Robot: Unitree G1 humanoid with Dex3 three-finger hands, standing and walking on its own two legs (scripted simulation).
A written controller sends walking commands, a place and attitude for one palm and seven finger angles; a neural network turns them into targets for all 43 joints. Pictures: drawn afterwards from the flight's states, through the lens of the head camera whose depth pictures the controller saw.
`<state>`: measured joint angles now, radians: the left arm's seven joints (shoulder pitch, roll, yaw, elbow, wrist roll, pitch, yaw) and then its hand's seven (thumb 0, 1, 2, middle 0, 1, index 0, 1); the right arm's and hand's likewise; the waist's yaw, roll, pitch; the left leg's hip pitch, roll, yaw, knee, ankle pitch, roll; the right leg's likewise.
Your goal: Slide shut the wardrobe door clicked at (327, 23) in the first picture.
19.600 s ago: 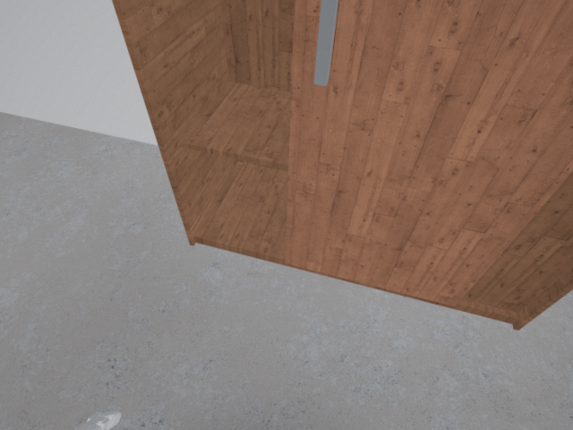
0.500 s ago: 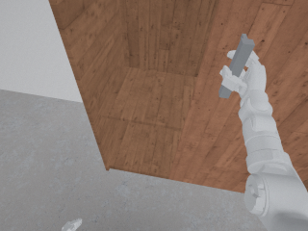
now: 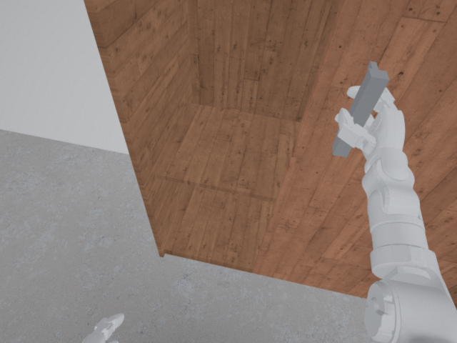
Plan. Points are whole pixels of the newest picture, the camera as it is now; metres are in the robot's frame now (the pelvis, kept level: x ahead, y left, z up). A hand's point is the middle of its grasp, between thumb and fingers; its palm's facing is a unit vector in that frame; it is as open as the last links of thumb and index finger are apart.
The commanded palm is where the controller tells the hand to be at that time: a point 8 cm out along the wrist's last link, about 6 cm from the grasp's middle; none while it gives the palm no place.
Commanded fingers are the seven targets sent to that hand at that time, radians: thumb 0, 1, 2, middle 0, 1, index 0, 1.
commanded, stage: grip the handle and tug to test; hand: right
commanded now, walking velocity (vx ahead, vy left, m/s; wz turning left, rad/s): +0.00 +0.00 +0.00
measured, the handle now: (355, 110) +0.50 -0.16 +0.18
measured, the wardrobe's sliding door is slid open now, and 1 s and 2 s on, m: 0.41 0.38 0.26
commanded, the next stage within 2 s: tug the door sideways, standing still in 0.10 s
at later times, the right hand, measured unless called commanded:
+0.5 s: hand (346, 125) +0.45 -0.14 +0.19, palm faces +0.15 +0.99 +0.00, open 6.3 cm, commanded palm +0.42 -0.16 +0.18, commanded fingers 0.00 -0.90 -0.90 0.45 1.40 0.45 1.40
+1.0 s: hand (324, 123) +0.45 -0.10 +0.18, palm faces +0.15 +0.99 -0.04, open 6.3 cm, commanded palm +0.42 -0.14 +0.18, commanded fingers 0.00 -0.90 -0.90 0.45 1.40 0.45 1.40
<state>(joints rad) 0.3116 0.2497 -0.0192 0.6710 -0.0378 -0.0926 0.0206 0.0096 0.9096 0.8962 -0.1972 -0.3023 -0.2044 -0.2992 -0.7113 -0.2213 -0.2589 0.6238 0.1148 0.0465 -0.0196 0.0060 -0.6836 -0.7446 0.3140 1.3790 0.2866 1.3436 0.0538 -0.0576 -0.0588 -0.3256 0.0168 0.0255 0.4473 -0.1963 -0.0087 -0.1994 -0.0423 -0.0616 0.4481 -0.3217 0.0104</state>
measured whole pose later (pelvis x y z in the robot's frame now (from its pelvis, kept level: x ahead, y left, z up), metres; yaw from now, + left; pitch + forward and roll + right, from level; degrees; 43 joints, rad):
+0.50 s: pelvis +0.03 -0.01 +0.00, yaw -4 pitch +5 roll +1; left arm 0.21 0.23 -0.01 0.68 -0.02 -0.06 0.03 0.01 0.91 0.90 -0.20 -0.30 -0.20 -0.30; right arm -0.67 -0.09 -0.12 0.39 0.10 0.23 -0.11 0.02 -0.65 -0.82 0.33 1.38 0.33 1.36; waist -0.02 -0.06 -0.07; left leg -0.28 0.04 0.09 0.46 -0.25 -0.01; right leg -0.19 -0.03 0.01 0.47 -0.35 0.01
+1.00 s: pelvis -0.01 -0.01 +0.00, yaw -5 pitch +5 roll +0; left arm 0.34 0.21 -0.01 0.79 -0.01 -0.15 -0.01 0.01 0.91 0.90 -0.20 -0.30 -0.20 -0.30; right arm -0.92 -0.07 -0.04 0.79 0.11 0.03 -0.23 -0.01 -0.71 -0.77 0.29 1.38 0.23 1.39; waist 0.00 -0.05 -0.05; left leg -0.36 0.07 0.08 0.51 -0.23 -0.02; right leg -0.28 0.00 0.02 0.53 -0.34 0.00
